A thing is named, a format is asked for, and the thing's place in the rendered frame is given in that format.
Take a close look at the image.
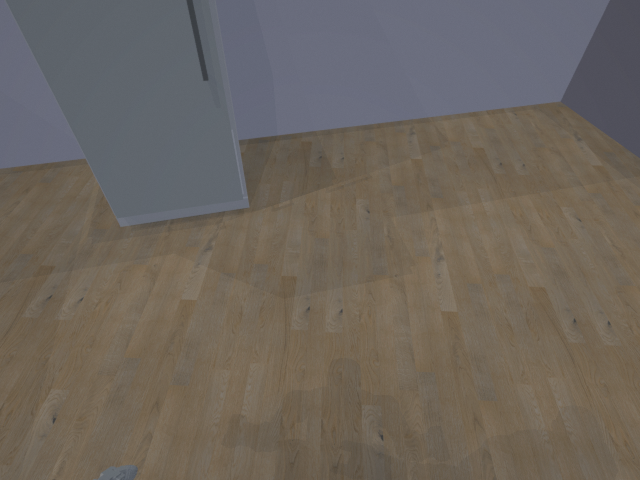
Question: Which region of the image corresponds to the handle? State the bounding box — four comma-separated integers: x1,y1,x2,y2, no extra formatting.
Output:
186,0,209,81

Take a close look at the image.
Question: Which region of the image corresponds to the fridge door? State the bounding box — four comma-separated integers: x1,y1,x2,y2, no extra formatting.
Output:
6,0,243,218

